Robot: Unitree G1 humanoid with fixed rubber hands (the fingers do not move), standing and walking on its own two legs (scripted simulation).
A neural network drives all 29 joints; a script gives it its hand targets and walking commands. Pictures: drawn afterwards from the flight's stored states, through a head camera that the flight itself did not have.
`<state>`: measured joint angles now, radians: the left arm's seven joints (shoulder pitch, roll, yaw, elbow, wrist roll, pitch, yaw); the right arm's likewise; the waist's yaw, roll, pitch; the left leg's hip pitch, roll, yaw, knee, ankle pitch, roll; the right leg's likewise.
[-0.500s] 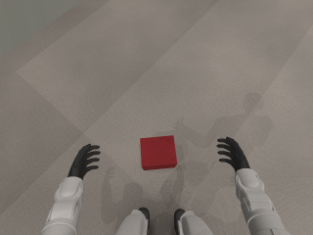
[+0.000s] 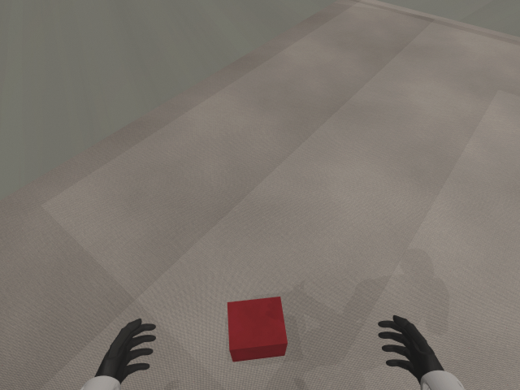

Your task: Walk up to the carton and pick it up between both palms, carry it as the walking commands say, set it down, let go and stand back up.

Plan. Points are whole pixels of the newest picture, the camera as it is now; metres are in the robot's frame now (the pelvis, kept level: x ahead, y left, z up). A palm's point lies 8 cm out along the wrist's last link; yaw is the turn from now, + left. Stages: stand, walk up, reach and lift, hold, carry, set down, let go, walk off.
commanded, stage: let go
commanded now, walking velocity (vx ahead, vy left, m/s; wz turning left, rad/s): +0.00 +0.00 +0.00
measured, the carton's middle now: (256, 329) +0.41 +0.02 -0.69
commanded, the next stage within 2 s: stand in 0.26 s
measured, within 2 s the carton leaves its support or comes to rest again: neither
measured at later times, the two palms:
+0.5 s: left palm out of the picture +0.13 +0.28 -0.09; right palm out of the picture +0.13 -0.27 -0.08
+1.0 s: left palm out of the picture +0.09 +0.29 -0.11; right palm out of the picture +0.09 -0.27 -0.10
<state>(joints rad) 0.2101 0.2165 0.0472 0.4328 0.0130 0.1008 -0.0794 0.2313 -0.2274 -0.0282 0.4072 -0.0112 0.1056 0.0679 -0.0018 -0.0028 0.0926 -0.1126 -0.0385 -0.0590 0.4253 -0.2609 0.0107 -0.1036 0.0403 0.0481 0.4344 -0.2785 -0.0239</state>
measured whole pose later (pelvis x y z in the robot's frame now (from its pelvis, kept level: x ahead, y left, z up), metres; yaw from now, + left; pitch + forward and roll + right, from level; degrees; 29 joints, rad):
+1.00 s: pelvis -0.01 +0.01 +0.00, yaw +0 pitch -3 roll +0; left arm 0.21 0.30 0.04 0.84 0.01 -0.01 0.04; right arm 0.20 -0.29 -0.04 0.84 -0.01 -0.01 -0.03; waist 0.00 -0.01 0.03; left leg -0.15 -0.04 -0.04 0.47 -0.27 0.03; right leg -0.13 0.03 0.05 0.45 -0.27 0.00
